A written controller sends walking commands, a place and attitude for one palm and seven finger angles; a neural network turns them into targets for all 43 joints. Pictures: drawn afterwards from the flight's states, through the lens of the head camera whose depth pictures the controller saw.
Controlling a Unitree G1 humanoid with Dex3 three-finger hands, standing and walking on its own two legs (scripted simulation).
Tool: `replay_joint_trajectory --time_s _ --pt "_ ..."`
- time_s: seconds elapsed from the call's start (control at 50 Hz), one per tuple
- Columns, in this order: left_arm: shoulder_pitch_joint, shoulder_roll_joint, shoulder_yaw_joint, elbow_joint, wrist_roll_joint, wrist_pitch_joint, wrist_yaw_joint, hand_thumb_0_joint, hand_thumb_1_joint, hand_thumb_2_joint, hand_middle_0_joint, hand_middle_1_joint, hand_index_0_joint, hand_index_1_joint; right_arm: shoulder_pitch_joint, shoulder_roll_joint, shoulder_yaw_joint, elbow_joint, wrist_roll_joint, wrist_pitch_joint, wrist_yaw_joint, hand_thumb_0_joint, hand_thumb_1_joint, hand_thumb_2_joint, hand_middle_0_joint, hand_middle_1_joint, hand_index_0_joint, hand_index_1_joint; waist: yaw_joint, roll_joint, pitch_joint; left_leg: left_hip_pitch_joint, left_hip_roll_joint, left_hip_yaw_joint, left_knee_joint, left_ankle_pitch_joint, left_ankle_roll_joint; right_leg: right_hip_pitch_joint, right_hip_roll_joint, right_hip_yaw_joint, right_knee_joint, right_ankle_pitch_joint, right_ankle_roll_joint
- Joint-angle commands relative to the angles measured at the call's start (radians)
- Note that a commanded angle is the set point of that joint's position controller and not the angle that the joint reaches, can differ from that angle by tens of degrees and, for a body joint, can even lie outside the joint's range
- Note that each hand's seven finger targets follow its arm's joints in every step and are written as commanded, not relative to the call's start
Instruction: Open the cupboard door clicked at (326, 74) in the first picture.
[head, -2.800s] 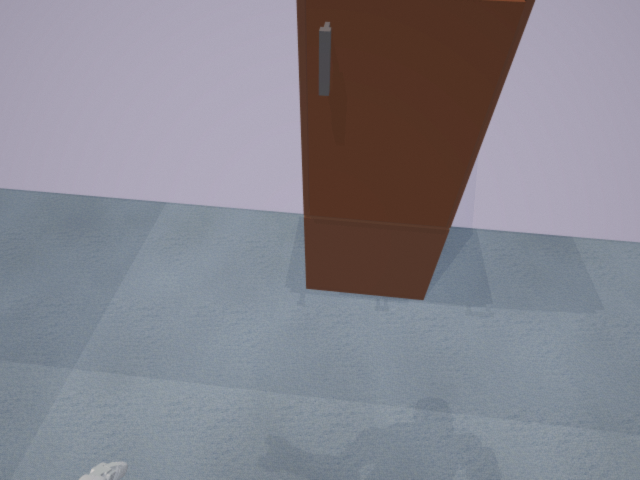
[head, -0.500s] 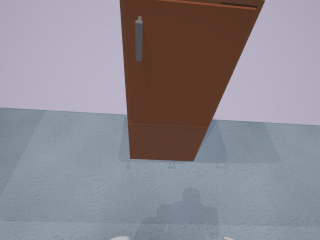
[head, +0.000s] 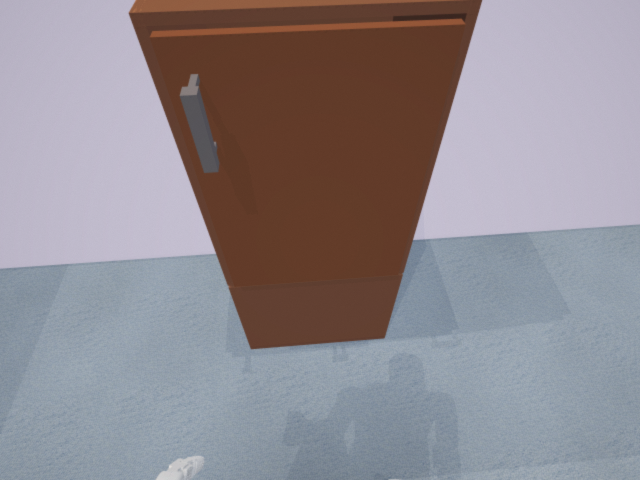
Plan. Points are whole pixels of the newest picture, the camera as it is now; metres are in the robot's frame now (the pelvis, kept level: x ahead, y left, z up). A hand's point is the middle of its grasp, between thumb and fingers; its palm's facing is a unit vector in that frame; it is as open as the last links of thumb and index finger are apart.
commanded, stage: come to a stop and stand still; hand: left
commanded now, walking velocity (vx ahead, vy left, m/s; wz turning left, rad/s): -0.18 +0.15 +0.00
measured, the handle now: (203, 124) +0.56 +0.17 +0.14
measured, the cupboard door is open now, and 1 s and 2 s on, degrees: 0 0 0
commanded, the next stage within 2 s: look again from close up in 1.28 s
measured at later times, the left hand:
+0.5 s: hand out of the picture -0.04 +0.23 -0.17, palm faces +0.02 -0.99 -0.17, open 7.3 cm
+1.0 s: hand out of the picture -0.05 +0.13 -0.16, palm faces +0.02 -0.99 -0.17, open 7.3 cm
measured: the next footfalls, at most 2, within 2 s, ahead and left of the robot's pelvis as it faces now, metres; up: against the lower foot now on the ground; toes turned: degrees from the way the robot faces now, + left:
left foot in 0.20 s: +0.03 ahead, +0.13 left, +0.00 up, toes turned +5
right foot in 0.64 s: -0.02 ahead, -0.11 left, +0.00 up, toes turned -4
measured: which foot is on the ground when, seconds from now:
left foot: up 0.00-0.18, down 0.20-1.00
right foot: down 0.00-0.20, up 0.22-0.62, down 0.64-1.00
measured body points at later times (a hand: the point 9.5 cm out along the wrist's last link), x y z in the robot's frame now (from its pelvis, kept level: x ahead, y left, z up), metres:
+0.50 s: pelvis -0.02 +0.05 +0.02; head -0.01 +0.07 +0.47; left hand -0.04 +0.28 -0.15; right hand +0.01 -0.19 -0.13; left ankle -0.01 +0.13 -0.73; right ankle -0.06 -0.10 -0.69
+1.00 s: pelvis -0.04 -0.02 +0.01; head -0.04 -0.03 +0.46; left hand -0.05 +0.19 -0.15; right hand -0.08 -0.22 -0.16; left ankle -0.01 +0.13 -0.73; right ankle -0.06 -0.11 -0.73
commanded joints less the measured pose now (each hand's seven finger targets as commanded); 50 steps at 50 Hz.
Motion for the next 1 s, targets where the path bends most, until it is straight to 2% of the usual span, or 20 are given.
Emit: replay_joint_trajectory --time_s 0.0,0.08,0.14,0.16,0.18,0.2,0.22,0.24,0.28,0.32,0.4,0.5,0.56,0.6,0.62,0.64,0.68,0.8,0.92,0.98 --pt "0.11 0.211 0.067 -0.027 0.009 0.021 0.027 0.0 0.9 0.9 -0.2 -0.3 -0.2 -0.3 0.034 -0.053 -0.023 -0.066 -0.003 0.001 -0.005 0.0 -0.9 -0.9 0.2 0.3 0.2 0.3 0.078 -0.126 -0.157 -0.13 -0.01 -0.045 0.154 0.003 -0.003 0.202 -0.31 0.218 -0.13 0.769 -0.198" --pt "0.059 0.198 0.076 -0.068 0.017 0.034 0.025 0.0 0.9 0.9 -0.2 -0.3 -0.2 -0.3 0.045 -0.046 -0.032 -0.104 -0.009 0.012 0.007 0.0 -0.9 -0.9 0.2 0.3 0.2 0.3 0.056 -0.196 -0.136 -0.063 -0.011 -0.039 0.079 0.072 -0.003 0.05 -0.278 0.205 -0.179 0.421 -0.168" --pt "0.038 0.182 0.074 -0.083 0.005 0.046 0.017 0.0 0.9 0.9 -0.2 -0.3 -0.2 -0.3 0.122 -0.048 -0.026 -0.093 -0.011 -0.007 0.011 0.0 -0.9 -0.9 0.2 0.3 0.2 0.3 0.013 -0.183 -0.139 0.113 -0.021 -0.001 -0.255 0.282 0.009 -0.063 -0.195 0.17 -0.111 0.069 -0.084" --pt "0.056 0.135 0.062 -0.091 -0.003 0.055 0.01 0.0 0.9 0.9 -0.2 -0.3 -0.2 -0.3 0.115 -0.09 -0.028 -0.101 -0.015 -0.018 0.011 0.0 -0.9 -0.9 0.2 0.3 0.2 0.3 0.019 -0.012 -0.108 0.119 0.045 -0.107 -0.391 0.251 0.033 -0.137 -0.099 0.116 -0.012 -0.126 -0.032" --pt "0.075 0.072 0.05 -0.104 -0.009 0.061 0.004 0.0 0.9 0.9 -0.2 -0.3 -0.2 -0.3 0.074 -0.159 -0.037 -0.133 -0.023 -0.028 0.01 0.0 -0.9 -0.9 0.2 0.3 0.2 0.3 0.026 0.253 -0.058 -0.01 0.237 -0.359 -0.573 0.179 0.094 -0.167 0.015 0.047 0.151 -0.273 0.032" --pt "0.06 0.088 0.05 -0.102 -0.003 0.068 0.006 0.0 0.9 0.9 -0.2 -0.3 -0.2 -0.3 -0.001 -0.19 -0.038 -0.158 -0.028 -0.032 -0.001 0.0 -0.9 -0.9 0.2 0.3 0.2 0.3 0.028 0.263 -0.014 -0.134 0.302 -0.467 -0.65 0.107 0.155 -0.136 0.032 0.125 0.281 -0.297 0.034" --pt "0.07 0.1 0.056 -0.075 0.002 0.068 0.002 0.0 0.9 0.9 -0.2 -0.3 -0.2 -0.3 -0.062 -0.177 -0.031 -0.16 -0.031 -0.036 -0.01 0.0 -0.9 -0.9 0.2 0.3 0.2 0.3 0.05 0.183 0.009 -0.162 0.274 -0.428 -0.665 0.029 0.157 -0.11 0.02 0.183 0.351 -0.24 0.025" --pt "0.123 0.1 0.056 -0.043 0.006 0.064 -0.008 0.0 0.9 0.9 -0.2 -0.3 -0.2 -0.3 -0.113 -0.161 -0.02 -0.161 -0.032 -0.04 -0.013 0.0 -0.9 -0.9 0.2 0.3 0.2 0.3 0.082 0.113 0.017 -0.139 0.239 -0.368 -0.652 0.01 0.152 -0.118 0.024 0.185 0.39 -0.18 0.026" --pt "0.191 0.099 0.05 0.004 0.008 0.055 -0.019 0.0 0.9 0.9 -0.2 -0.3 -0.2 -0.3 -0.127 -0.136 -0.012 -0.156 -0.023 -0.051 -0.016 0.0 -0.9 -0.9 0.2 0.3 0.2 0.3 0.09 0.066 0.0 -0.034 0.196 -0.262 -0.626 0.132 0.14 -0.14 0.018 0.177 0.383 -0.12 0.038" --pt "0.205 0.095 0.041 0.02 0.003 0.052 -0.02 0.0 0.9 0.9 -0.2 -0.3 -0.2 -0.3 -0.092 -0.139 -0.012 -0.134 -0.021 -0.054 -0.02 0.0 -0.9 -0.9 0.2 0.3 0.2 0.3 0.07 0.078 -0.02 0.061 0.199 -0.229 -0.609 0.257 0.152 -0.139 0.014 0.166 0.326 -0.123 0.05" --pt "0.185 0.087 0.029 0.03 0.001 0.051 -0.021 0.0 0.9 0.9 -0.2 -0.3 -0.2 -0.3 -0.021 -0.156 -0.017 -0.091 -0.02 -0.05 -0.028 0.0 -0.9 -0.9 0.2 0.3 0.2 0.3 0.031 0.067 -0.036 0.193 0.231 -0.229 -0.558 0.532 0.18 -0.113 0.009 0.138 0.2 -0.188 0.055" --pt "0.199 0.072 0.02 0.05 -0.004 0.054 -0.019 0.0 0.9 0.9 -0.2 -0.3 -0.2 -0.3 -0.015 -0.186 -0.025 -0.057 -0.02 -0.04 -0.028 0.0 -0.9 -0.9 0.2 0.3 0.2 0.3 0.025 0.096 -0.073 0.212 0.23 -0.218 -0.502 0.68 0.187 -0.027 0.014 0.112 0.087 -0.218 0.045" --pt "0.267 0.064 0.017 0.086 -0.007 0.046 -0.011 0.0 0.9 0.9 -0.2 -0.3 -0.2 -0.3 -0.041 -0.174 -0.025 -0.043 -0.014 -0.038 -0.023 0.0 -0.9 -0.9 0.2 0.3 0.2 0.3 0.057 0.097 -0.091 0.153 0.197 -0.182 -0.465 0.633 0.163 0.085 0.016 0.088 -0.063 -0.105 0.035" --pt "0.307 0.085 0.013 0.11 -0.005 0.028 -0.003 0.0 0.9 0.9 -0.2 -0.3 -0.2 -0.3 -0.045 -0.134 -0.016 -0.032 -0.004 -0.042 -0.016 0.0 -0.9 -0.9 0.2 0.3 0.2 0.3 0.073 0.023 -0.086 0.065 0.128 -0.124 -0.401 0.53 0.098 0.201 -0.022 0.129 -0.235 0.08 0.024" --pt "0.29 0.103 0.01 0.113 -0.007 0.019 0.002 0.0 0.9 0.9 -0.2 -0.3 -0.2 -0.3 -0.041 -0.098 -0.007 -0.033 0.001 -0.042 -0.011 0.0 -0.9 -0.9 0.2 0.3 0.2 0.3 0.058 -0.03 -0.066 0.024 0.084 -0.087 -0.395 0.438 0.064 0.207 -0.076 0.185 -0.237 0.121 -0.001" --pt "0.279 0.114 0.005 0.114 -0.01 0.015 0.003 0.0 0.9 0.9 -0.2 -0.3 -0.2 -0.3 -0.05 -0.078 0.0 -0.03 0.001 -0.041 -0.004 0.0 -0.9 -0.9 0.2 0.3 0.2 0.3 0.056 -0.013 -0.058 0.037 0.055 -0.074 -0.409 0.366 0.05 0.167 -0.109 0.196 -0.236 0.103 -0.015" --pt "0.261 0.103 0.0 0.12 -0.009 0.006 0.003 0.0 0.9 0.9 -0.2 -0.3 -0.2 -0.3 -0.052 -0.067 0.008 -0.017 -0.007 -0.032 -0.004 0.0 -0.9 -0.9 0.2 0.3 0.2 0.3 0.053 -0.132 -0.019 0.075 0.04 -0.052 -0.397 0.386 0.039 0.102 -0.079 0.193 -0.247 0.092 -0.019" --pt "0.269 0.085 -0.007 0.122 -0.015 0.003 0.009 0.0 0.9 0.9 -0.2 -0.3 -0.2 -0.3 -0.018 -0.056 0.016 0.019 -0.008 -0.03 -0.001 0.0 -0.9 -0.9 0.2 0.3 0.2 0.3 0.058 -0.057 0.032 0.08 0.048 -0.053 -0.42 0.386 0.035 0.07 -0.056 0.193 -0.281 -0.02 -0.017" --pt "0.286 0.079 -0.004 0.11 -0.016 0.002 0.011 0.0 0.9 0.9 -0.2 -0.3 -0.2 -0.3 0.009 -0.043 0.018 0.025 -0.012 -0.021 -0.001 0.0 -0.9 -0.9 0.2 0.3 0.2 0.3 0.058 -0.075 0.05 0.072 0.039 -0.041 -0.397 0.365 0.028 0.045 -0.057 0.211 -0.318 -0.101 -0.024" --pt "0.3 0.072 -0.003 0.108 -0.015 -0.001 0.012 0.0 0.9 0.9 -0.2 -0.3 -0.2 -0.3 0.012 -0.039 0.017 0.024 -0.011 -0.022 -0.003 0.0 -0.9 -0.9 0.2 0.3 0.2 0.3 0.061 -0.066 0.036 0.084 0.044 -0.04 -0.388 0.384 0.027 0.052 -0.056 0.206 -0.32 -0.064 -0.023"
